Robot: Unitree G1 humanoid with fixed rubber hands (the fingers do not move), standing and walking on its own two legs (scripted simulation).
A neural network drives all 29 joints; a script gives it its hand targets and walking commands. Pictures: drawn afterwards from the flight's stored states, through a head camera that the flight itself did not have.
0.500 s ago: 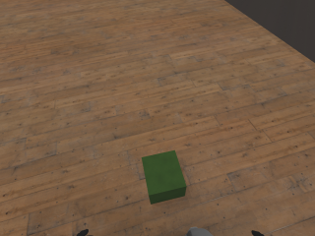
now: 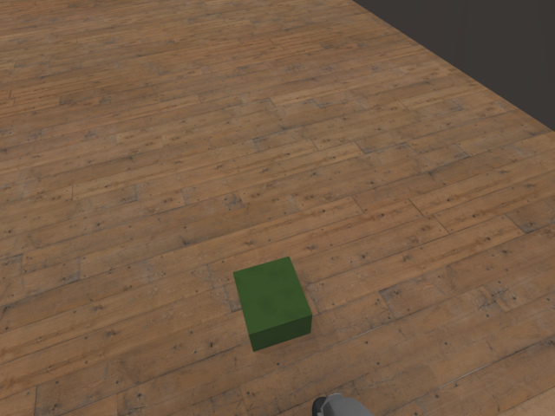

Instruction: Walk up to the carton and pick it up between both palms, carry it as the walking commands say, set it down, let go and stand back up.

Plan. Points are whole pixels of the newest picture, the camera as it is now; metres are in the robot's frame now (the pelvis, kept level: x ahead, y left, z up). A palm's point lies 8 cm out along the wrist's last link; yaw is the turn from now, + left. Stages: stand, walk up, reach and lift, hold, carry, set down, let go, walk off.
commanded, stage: walk up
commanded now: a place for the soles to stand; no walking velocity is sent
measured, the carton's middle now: (271, 302) +0.60 +0.07 -0.68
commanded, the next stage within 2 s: none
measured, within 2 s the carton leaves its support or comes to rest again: neither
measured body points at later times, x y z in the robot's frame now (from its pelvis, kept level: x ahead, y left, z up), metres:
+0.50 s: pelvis +0.03 +0.01 +0.01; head +0.02 +0.01 +0.46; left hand +0.03 +0.24 -0.15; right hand +0.05 -0.23 -0.14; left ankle +0.03 +0.10 -0.72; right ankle +0.03 -0.12 -0.72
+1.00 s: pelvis +0.08 +0.00 +0.00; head +0.09 -0.01 +0.45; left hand +0.15 +0.25 -0.13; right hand +0.08 -0.24 -0.16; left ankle +0.03 +0.10 -0.72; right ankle +0.11 -0.09 -0.72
